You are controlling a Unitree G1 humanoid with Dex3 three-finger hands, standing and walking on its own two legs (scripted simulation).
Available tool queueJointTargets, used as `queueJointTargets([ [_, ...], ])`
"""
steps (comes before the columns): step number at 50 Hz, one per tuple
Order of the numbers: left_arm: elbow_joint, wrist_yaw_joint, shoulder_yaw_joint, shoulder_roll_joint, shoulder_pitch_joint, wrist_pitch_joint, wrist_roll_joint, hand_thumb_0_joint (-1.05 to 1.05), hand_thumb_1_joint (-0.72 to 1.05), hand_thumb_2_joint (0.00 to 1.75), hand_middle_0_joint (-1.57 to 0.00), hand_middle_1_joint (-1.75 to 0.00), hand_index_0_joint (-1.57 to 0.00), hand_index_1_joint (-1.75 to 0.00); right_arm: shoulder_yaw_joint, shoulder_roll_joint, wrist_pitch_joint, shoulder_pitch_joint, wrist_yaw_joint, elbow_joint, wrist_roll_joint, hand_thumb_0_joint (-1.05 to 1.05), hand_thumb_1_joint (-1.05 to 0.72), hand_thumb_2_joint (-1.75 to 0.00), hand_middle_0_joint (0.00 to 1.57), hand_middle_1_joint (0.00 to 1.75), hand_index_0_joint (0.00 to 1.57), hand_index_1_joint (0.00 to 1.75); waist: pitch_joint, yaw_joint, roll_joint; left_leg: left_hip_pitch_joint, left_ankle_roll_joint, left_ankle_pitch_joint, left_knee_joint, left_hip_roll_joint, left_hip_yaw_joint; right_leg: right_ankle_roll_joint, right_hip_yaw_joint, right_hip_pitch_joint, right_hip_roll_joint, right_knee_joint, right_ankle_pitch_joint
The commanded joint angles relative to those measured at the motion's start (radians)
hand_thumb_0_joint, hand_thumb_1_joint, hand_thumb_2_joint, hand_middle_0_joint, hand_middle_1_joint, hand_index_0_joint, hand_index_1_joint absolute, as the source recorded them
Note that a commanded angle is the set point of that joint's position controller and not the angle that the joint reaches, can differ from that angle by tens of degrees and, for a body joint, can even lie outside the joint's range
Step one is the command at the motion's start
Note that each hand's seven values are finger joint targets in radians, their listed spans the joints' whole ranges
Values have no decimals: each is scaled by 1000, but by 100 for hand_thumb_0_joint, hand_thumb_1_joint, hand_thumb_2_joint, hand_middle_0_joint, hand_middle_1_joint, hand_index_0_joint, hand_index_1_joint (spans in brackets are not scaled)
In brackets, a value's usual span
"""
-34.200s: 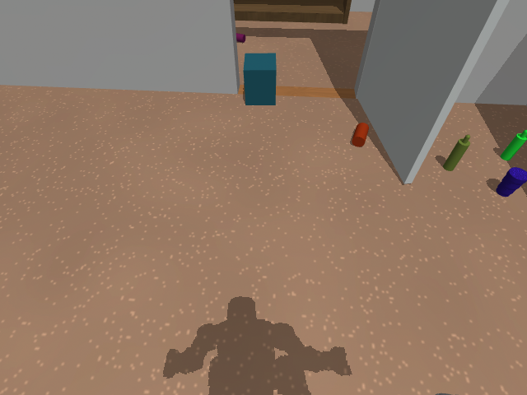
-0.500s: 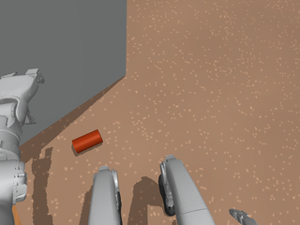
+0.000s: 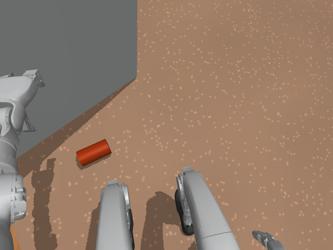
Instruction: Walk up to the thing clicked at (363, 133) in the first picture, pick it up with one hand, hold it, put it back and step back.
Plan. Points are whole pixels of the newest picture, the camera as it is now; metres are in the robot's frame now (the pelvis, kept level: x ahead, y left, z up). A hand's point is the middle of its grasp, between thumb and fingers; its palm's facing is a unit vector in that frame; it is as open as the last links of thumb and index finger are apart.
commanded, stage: go down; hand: left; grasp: from above
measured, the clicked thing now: (94, 152) +0.43 +0.22 -0.54
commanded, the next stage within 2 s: approach in 0.20 s
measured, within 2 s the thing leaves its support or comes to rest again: neither
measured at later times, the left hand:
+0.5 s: hand (32, 119) +0.45 +0.29 -0.12, palm faces -0.46 -0.02 -0.89, open 13.3 cm
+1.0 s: hand (84, 146) +0.42 +0.23 -0.36, palm faces -0.46 -0.03 -0.89, open 13.2 cm
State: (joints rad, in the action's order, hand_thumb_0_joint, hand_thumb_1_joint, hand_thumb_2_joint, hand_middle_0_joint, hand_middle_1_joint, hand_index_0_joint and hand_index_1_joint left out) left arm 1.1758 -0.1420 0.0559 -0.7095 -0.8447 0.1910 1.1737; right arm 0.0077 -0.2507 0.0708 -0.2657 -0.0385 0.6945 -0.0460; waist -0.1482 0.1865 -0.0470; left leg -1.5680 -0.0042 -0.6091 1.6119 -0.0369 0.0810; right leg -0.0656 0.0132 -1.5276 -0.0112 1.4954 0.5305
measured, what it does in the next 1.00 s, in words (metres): lowers itself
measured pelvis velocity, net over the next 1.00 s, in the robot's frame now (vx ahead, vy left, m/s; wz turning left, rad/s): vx -0.04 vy -0.01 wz -0.02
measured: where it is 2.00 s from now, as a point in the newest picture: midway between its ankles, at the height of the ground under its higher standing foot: (157, 228)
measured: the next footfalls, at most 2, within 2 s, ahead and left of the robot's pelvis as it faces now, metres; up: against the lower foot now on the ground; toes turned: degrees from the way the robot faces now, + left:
none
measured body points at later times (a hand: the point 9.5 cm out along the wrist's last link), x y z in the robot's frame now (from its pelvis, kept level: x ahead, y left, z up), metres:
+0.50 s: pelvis +0.00 +0.00 -0.01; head +0.19 +0.04 +0.40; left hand +0.47 +0.29 -0.06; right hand +0.04 -0.28 -0.12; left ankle +0.05 +0.11 -0.54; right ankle +0.08 -0.16 -0.54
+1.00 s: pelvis -0.04 -0.01 -0.18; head +0.20 +0.04 +0.20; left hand +0.44 +0.22 -0.31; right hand +0.00 -0.28 -0.29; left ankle +0.05 +0.11 -0.54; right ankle +0.08 -0.16 -0.54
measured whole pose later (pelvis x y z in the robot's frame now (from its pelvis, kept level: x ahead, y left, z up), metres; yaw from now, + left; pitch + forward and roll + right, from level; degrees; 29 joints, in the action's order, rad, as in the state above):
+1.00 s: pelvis -0.04 -0.01 -0.18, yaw -1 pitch +36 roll -7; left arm 1.53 -0.47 0.06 -0.63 -0.97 0.18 1.30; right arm 0.03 -0.23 -0.07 -0.16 -0.12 0.77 -0.13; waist -0.10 0.26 -0.02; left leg -2.17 0.02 -0.65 2.19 0.01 0.11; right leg -0.07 -0.01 -2.14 -0.01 2.09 0.59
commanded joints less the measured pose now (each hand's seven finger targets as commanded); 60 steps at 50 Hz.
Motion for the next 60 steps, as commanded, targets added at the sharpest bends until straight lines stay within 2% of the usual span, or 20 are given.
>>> queueJointTargets([
  [1,-189,-29,63,-321,-379,-6,-18,0,-41,95,-27,-91,-24,-94,-70,-216,-5,-194,18,-37,4,0,-93,-91,20,30,20,30,-618,-5,-220,551,2,255,-257,10,18,97,48,249,37,-163,-148],
  [6,-153,-17,61,-307,-324,-14,-26,0,-39,93,-29,-89,-26,-93,-65,-209,-2,-191,24,-33,7,0,-93,-91,20,30,20,30,-563,-10,-181,513,-7,248,-259,13,0,96,46,275,39,-194,-154],
  [10,-110,-7,32,-255,-263,-11,-34,0,-41,89,-27,-87,-25,-90,-58,-199,-5,-177,26,-33,11,0,-93,-91,20,30,20,30,-490,-6,-157,465,-6,236,-264,11,2,99,49,253,39,-184,-148],
  [14,-126,-9,35,-267,-271,12,-32,0,-39,85,-27,-87,-26,-88,-60,-194,-12,-180,25,-35,12,0,-93,-91,20,30,20,30,-505,-4,-144,425,-15,275,-218,17,-20,99,41,273,42,-166,-187],
  [15,-130,-13,36,-261,-267,17,-29,0,-47,93,-27,-88,-21,-94,-60,-195,-13,-184,24,-35,10,0,-93,-91,20,30,20,30,-514,-1,-135,422,-18,293,-203,17,-24,97,40,268,41,-162,-203],
  [16,-143,-21,48,-269,-257,22,-28,0,-41,86,-26,-87,-23,-90,-63,-196,-13,-184,22,-38,9,0,-91,-91,20,30,20,30,-525,-10,-141,420,-17,293,-199,21,-29,97,36,273,40,-159,-204],
  [20,-122,-49,17,-205,-230,30,-17,0,-43,87,-22,-95,-20,-96,-72,-199,-18,-176,13,-36,6,0,-92,-91,20,30,20,30,-512,-1,-148,424,-10,287,-179,16,-11,101,52,185,43,-117,-177],
  [23,-81,-86,11,-187,-233,32,-8,0,-44,89,-21,-95,-19,-97,-71,-197,-25,-159,4,-31,3,0,-92,-91,20,30,20,30,-487,4,-131,338,-10,251,-145,20,-11,102,57,149,43,-73,-162],
  [26,-19,-121,-29,-132,-270,38,14,0,-44,89,-20,-96,-19,-97,-74,-207,-40,-146,-8,-15,-8,0,-91,-91,20,30,20,30,-465,29,-145,303,-8,272,-84,16,7,103,68,25,42,-3,-163],
  [28,-13,-157,-5,-177,-307,48,39,0,-45,90,-19,-96,-18,-97,-76,-213,-51,-140,-16,-6,-13,0,-91,-91,20,30,20,30,-509,21,-175,269,-5,271,-42,24,2,105,69,-3,41,47,-166],
  [31,36,-203,-13,-153,-318,53,77,0,-46,91,-20,-94,-18,-96,-76,-212,-63,-129,-31,4,-27,0,-91,-91,20,30,20,30,-537,23,-182,201,-9,245,32,31,-12,104,71,-64,43,112,-158],
  [35,-6,-267,34,-203,-397,50,103,0,-46,91,-22,-91,-19,-94,-80,-224,-86,-136,-45,17,-41,0,-91,-90,20,30,20,30,-697,14,-247,222,-1,295,109,35,-17,101,76,-104,34,211,-200],
  [36,49,-280,22,-176,-372,39,116,0,-45,93,-23,-90,-20,-93,-77,-225,-89,-137,-49,24,-47,0,-91,-90,20,30,20,30,-668,28,-260,211,5,287,116,33,-11,100,81,-141,28,232,-191],
  [38,48,-305,4,-145,-455,32,115,0,-46,92,-25,-87,-20,-92,-81,-224,-101,-129,-48,38,-50,0,-91,-90,20,30,20,30,-679,55,-274,172,2,234,145,34,-16,99,89,-178,31,266,-165],
  [41,102,-340,28,-169,-442,5,118,0,-42,90,-26,-85,-23,-89,-85,-234,-118,-121,-53,40,-56,0,-91,-90,20,30,20,30,-677,51,-256,85,-1,128,189,41,-30,98,89,-209,22,309,-103],
  [44,182,-364,23,-166,-468,-13,122,0,-40,90,-29,-82,-25,-87,-73,-232,-134,-104,-58,52,-68,0,-91,-90,20,30,20,30,-628,72,-208,-42,-16,16,245,50,-45,95,92,-244,25,335,-14],
  [49,277,-383,24,-164,-462,-11,112,0,-34,86,-30,-81,-28,-84,-49,-230,-161,-69,-72,61,-86,0,-90,-90,20,30,20,30,-597,83,-184,-157,-21,-48,338,58,-48,94,100,-326,22,418,51],
  [51,313,-387,4,-124,-469,0,112,0,-32,83,-29,-82,-28,-83,-45,-230,-175,-70,-80,66,-94,0,-90,-90,20,30,20,30,-549,114,-156,-214,-25,-83,374,62,-50,93,104,-356,24,442,85],
  [57,369,-442,35,-182,-438,43,139,0,-31,80,-26,-85,-27,-84,-28,-252,-210,-76,-105,78,-120,0,-90,-89,20,30,20,30,-542,108,-184,-270,-24,-43,478,67,-65,89,117,-372,32,521,56],
  [60,320,-493,94,-228,-419,61,159,0,-30,82,-26,-86,-27,-85,-31,-262,-214,-101,-123,90,-138,0,-90,-89,20,30,20,30,-617,99,-234,-216,-15,71,527,64,-63,88,133,-352,38,583,-55],
])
